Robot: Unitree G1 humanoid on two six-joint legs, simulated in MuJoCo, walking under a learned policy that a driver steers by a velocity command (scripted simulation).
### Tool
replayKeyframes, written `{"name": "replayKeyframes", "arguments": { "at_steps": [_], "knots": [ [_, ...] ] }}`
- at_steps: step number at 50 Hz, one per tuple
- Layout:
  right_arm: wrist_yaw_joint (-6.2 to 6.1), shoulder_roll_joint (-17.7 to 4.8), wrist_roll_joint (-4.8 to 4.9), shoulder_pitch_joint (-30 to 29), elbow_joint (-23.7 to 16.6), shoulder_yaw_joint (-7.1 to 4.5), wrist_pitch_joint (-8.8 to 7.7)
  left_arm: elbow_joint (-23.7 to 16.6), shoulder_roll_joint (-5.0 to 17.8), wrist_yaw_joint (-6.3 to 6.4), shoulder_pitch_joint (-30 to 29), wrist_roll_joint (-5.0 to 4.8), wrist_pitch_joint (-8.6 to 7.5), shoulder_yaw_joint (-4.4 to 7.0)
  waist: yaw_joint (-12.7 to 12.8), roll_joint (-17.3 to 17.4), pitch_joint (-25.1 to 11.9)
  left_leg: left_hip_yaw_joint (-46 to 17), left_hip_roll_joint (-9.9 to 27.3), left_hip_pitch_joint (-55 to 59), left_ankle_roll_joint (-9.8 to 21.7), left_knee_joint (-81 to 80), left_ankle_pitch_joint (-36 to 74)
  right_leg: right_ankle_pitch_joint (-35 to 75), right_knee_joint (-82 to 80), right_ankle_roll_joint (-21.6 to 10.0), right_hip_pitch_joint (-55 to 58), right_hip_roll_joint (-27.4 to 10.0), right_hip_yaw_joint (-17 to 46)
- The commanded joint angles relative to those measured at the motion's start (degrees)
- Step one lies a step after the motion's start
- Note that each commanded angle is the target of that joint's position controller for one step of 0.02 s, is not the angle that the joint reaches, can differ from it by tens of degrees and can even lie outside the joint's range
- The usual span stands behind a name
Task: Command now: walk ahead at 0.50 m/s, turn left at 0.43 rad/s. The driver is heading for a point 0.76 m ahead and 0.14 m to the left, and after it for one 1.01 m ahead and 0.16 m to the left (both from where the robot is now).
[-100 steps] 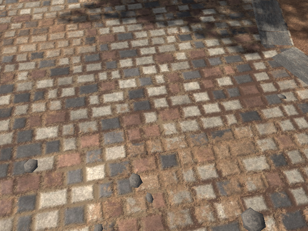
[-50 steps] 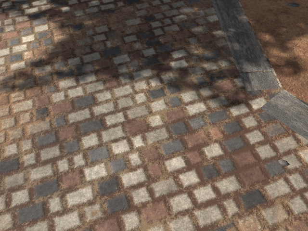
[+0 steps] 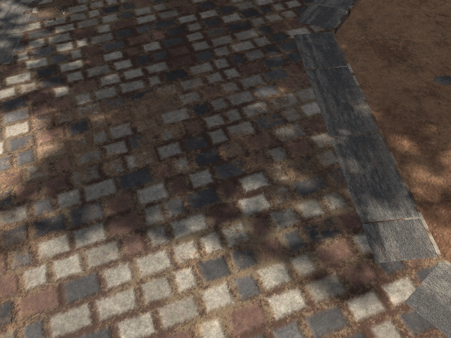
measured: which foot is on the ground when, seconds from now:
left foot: up 0.00-0.30, down 0.32-0.90, up 0.92-1.00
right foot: down 0.00-0.30, up 0.32-0.86, down 0.88-1.00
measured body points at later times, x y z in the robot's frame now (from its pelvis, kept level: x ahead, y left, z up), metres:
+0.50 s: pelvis +0.25 +0.07 -0.01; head +0.28 +0.08 +0.44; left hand +0.29 +0.35 -0.14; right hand +0.40 -0.18 -0.14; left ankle +0.26 +0.11 -0.75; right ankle +0.27 -0.10 -0.66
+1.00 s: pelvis +0.54 +0.10 -0.02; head +0.57 +0.10 +0.43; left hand +0.57 +0.39 -0.14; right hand +0.65 -0.14 -0.15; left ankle +0.40 +0.17 -0.65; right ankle +0.61 +0.06 -0.75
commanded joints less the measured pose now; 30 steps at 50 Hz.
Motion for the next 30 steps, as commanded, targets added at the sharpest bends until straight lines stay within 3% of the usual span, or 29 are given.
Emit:
{"name": "replayKeyframes", "arguments": {
  "at_steps": [1, 5, 10, 13, 14, 15, 16, 17, 18, 19, 20, 21, 22, 24, 27, 30],
  "knots": [
    [0.72, -1.2, -0.11, -1.1, -3.3, -0.39, 0.38, -1.6, 5.6, 0.35, 1.8, -0.08, -1.24, 1.22, -0.5, -6.0, 1.8, -0.4, 2.1, -7.3, -0.9, -0.9, 6.0, 12.7, -10.3, -3.9, 1.4, -15.8, 7.5],
    [1.38, 0.0, -0.13, -9.0, -6.3, 0.38, 0.13, -0.3, 5.4, 0.58, 3.7, 0.00, -1.05, 1.09, 0.7, -6.0, 3.5, 2.7, 1.1, -7.1, -1.1, -13.2, 12.6, 18.1, -9.6, -3.2, 2.7, -14.5, 1.7],
    [2.03, -0.1, -0.58, -16.1, -9.7, 0.97, -0.04, 1.9, 7.1, 1.34, 7.9, 0.20, -0.26, 1.47, 2.5, -6.0, 4.4, 7.8, -0.9, -4.7, 2.1, -23.7, 10.1, 29.0, -6.0, -2.7, 10.5, -17.0, -2.4],
    [1.50, -1.6, -0.77, -12.4, -9.3, 0.22, 0.10, 2.1, 9.2, 1.90, 6.9, 0.46, 0.74, 2.00, -0.1, -8.1, 1.0, 10.8, -5.7, 2.8, 5.6, -25.4, 1.4, 52.3, 4.5, -2.0, 14.2, -17.7, -5.0],
    [1.22, -2.5, -0.76, -8.3, -8.2, -0.35, -0.04, 1.9, 10.1, 1.93, 6.4, 0.56, 1.32, 2.29, -2.0, -8.4, -1.6, 11.2, -7.7, 7.4, 7.1, -26.3, -1.5, 56.7, 11.9, -2.0, 14.4, -17.8, -5.3],
    [0.82, -3.9, -0.89, -2.1, -6.4, -1.22, -0.48, 1.6, 10.8, 1.79, 6.1, 0.49, 1.90, 2.50, -4.6, -7.8, -5.3, 10.6, -9.5, 15.3, 8.7, -29.3, -2.2, 53.9, 22.3, -1.7, 12.0, -17.6, -5.5],
    [0.04, -7.2, -1.60, 6.9, -3.8, -2.73, -0.90, 0.4, 10.6, 1.48, 4.7, 0.28, 2.06, 2.48, -9.1, -3.9, -10.0, 4.0, -6.5, 28.9, 11.4, -34.4, -2.3, 40.4, 37.9, 0.1, 2.2, -16.2, -6.1],
    [-0.78, -14.4, -1.70, 7.2, -4.3, -4.59, -0.72, -3.5, 3.5, 0.37, 7.2, -0.39, 1.64, 1.04, -5.3, 9.4, -14.9, -24.2, 11.7, 47.7, 19.6, -36.0, -1.6, -9.9, 59.3, 3.6, -23.2, -6.7, -5.1],
    [-0.84, -15.4, 0.29, 8.3, -5.1, -4.82, 0.07, -6.3, 7.6, -0.02, 0.5, -0.16, 0.88, 1.86, -7.2, 4.6, -17.7, -42.8, 16.0, 50.1, 23.2, -44.9, -0.9, -20.0, 68.2, 4.6, -33.7, -0.2, 8.0],
    [-1.43, -13.9, 0.69, 5.5, -4.5, -4.42, 0.35, -7.8, 7.3, -0.32, -4.2, -0.27, 0.07, 1.62, -6.2, 0.4, -8.9, -32.6, 14.8, 44.8, 21.0, -46.1, 2.5, -13.9, 66.1, 3.8, -38.9, -4.6, 11.5],
    [-1.66, -10.5, 1.05, 2.8, -4.5, -3.59, 0.11, -7.6, 7.0, -0.29, -3.7, -0.51, -0.59, 1.34, -3.7, -2.6, -4.2, -26.7, 12.6, 37.0, 18.3, -46.9, 8.4, -9.5, 60.1, 3.6, -36.3, -6.7, 11.3],
    [-1.81, -8.4, 1.04, 0.0, -4.7, -3.00, -0.30, -6.7, 7.0, -0.14, -2.7, -0.08, -0.32, 1.51, -1.0, -4.7, -1.3, -21.4, 9.3, 30.8, 15.7, -47.5, 14.5, -8.2, 55.3, 3.8, -32.5, -8.2, 11.4],
    [-2.02, -6.9, 1.45, -1.6, -5.0, -2.46, -0.77, -6.6, 6.8, -0.15, -1.4, 1.02, 0.77, 1.48, 0.9, -4.1, -1.1, -17.7, 6.7, 26.7, 14.5, -48.1, 18.8, -7.8, 52.5, 4.7, -28.5, -8.7, 11.6],
    [-1.77, -6.8, 1.76, -1.2, -5.1, -2.15, -2.03, -6.6, 5.8, -0.58, -0.3, 1.92, 2.82, 1.39, 2.1, -3.2, -2.3, -14.7, 4.3, 24.1, 14.0, -48.6, 23.6, -7.7, 48.9, 6.0, -25.4, -8.7, 11.0],
    [-1.52, -8.0, 1.52, 2.1, -4.2, -2.28, -2.89, -7.9, 4.8, -1.15, -4.0, 1.76, 3.88, 1.08, 1.3, -1.5, -1.2, -11.9, 2.7, 23.0, 12.6, -50.7, 24.0, -2.0, 42.2, 6.9, -27.6, -8.9, 9.3],
    [-1.44, -7.1, 1.48, 6.0, -3.0, -1.81, -3.02, -9.9, 4.9, -1.39, -10.6, 1.50, 3.93, 0.94, -1.4, 0.0, 0.4, -11.2, 2.1, 26.1, 9.9, -51.6, 24.4, 5.3, 33.9, 6.7, -31.1, -9.0, 8.8]
  ]
}}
